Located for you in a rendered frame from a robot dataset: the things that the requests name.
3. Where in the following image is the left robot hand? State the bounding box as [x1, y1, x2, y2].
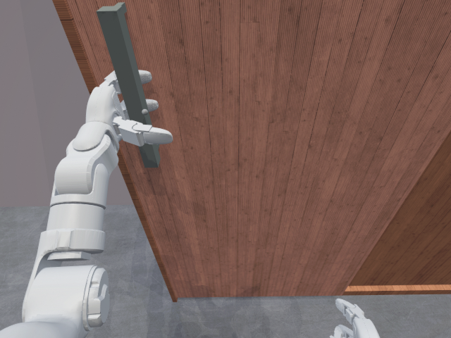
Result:
[86, 70, 173, 146]

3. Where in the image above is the handle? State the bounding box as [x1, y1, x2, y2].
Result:
[96, 2, 161, 168]

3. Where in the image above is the wardrobe door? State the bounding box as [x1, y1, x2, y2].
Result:
[67, 0, 451, 298]
[348, 130, 451, 286]

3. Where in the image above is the right robot hand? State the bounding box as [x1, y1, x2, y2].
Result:
[330, 299, 380, 338]

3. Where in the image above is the left robot upper arm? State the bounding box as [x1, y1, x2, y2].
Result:
[0, 265, 110, 338]

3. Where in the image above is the robot left forearm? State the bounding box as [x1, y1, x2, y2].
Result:
[22, 122, 119, 323]

